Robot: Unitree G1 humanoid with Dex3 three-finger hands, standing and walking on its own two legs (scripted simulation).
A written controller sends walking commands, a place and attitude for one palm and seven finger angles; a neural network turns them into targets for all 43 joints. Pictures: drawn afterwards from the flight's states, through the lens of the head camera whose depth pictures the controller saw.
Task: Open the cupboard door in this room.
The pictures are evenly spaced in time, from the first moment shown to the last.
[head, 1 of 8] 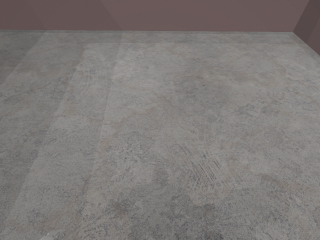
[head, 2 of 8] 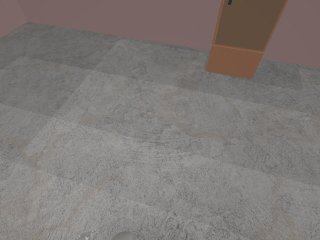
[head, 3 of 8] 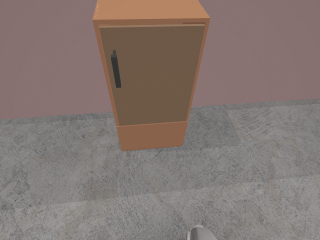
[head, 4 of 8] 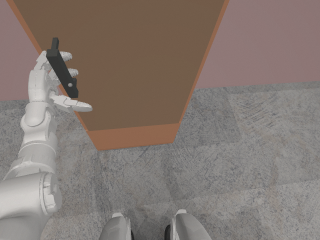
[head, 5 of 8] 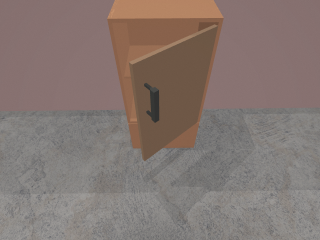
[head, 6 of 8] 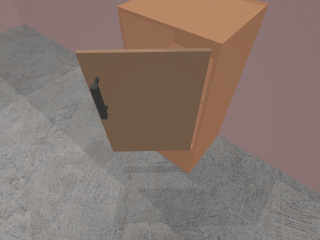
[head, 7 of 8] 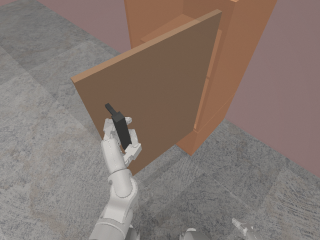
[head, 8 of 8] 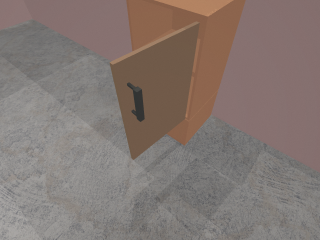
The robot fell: no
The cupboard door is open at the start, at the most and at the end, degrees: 0 85 83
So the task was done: yes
